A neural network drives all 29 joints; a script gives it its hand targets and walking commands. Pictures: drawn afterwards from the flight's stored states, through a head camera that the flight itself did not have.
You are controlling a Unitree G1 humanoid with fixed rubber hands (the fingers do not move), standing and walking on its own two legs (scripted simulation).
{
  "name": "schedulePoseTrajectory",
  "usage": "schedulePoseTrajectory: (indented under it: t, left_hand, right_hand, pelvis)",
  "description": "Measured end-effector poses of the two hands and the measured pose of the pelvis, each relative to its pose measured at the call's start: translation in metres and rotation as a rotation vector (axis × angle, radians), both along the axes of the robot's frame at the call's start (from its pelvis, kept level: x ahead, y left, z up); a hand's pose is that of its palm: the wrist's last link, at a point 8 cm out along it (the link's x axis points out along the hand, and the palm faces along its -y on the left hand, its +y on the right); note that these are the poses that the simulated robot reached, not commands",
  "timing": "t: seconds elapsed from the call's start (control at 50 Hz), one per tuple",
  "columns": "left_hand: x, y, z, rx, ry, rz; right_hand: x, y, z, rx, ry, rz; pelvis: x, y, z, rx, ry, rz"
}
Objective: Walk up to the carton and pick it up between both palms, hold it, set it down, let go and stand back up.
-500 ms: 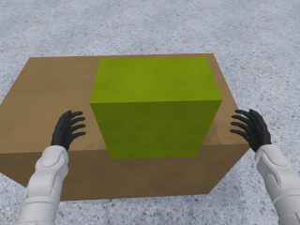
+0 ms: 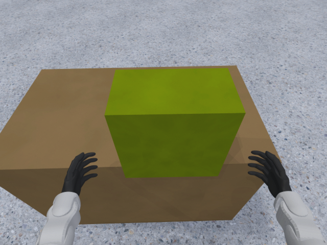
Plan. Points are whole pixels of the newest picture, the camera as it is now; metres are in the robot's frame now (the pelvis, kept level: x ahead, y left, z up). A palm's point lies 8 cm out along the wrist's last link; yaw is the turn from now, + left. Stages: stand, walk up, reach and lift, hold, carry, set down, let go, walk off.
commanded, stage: set down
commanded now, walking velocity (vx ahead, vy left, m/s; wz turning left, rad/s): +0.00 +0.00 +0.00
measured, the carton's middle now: (171, 128) +0.42 +0.01 +0.03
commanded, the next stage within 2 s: let go in 1.08 s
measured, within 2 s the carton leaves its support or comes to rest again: neither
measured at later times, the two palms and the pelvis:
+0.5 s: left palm (77, 207) +0.21 +0.24 -0.03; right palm (270, 210) +0.22 -0.23 -0.03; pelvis +0.01 +0.00 +0.00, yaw -1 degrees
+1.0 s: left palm (81, 231) +0.17 +0.23 -0.07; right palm (266, 233) +0.18 -0.22 -0.07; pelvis +0.01 +0.00 +0.00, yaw -1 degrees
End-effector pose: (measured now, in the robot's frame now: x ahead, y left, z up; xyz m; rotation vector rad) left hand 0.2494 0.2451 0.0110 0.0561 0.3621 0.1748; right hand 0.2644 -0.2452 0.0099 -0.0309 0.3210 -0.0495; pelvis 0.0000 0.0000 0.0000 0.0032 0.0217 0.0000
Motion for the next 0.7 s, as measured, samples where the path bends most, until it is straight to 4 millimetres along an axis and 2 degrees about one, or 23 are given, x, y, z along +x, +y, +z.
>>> schedulePoseTrajectory:
  t: [0.18,0.44,0.7]
  left_hand:
    - [-0.021,-0.001,-0.018,0.017,0.068,0.0]
    - [-0.031,-0.008,-0.034,0.016,0.159,-0.02]
    - [-0.056,-0.008,-0.053,0.03,0.277,-0.025]
  right_hand:
    - [-0.022,0.004,-0.019,-0.011,0.064,-0.002]
    - [-0.042,0.015,-0.034,-0.039,0.133,-0.004]
    - [-0.064,0.024,-0.055,-0.058,0.222,-0.012]
  pelvis:
    - [0.002,0.0,0.0,0.001,-0.019,0.001]
    - [0.008,-0.001,0.001,0.005,-0.038,-0.01]
    - [0.012,0.001,0.002,0.006,-0.051,-0.019]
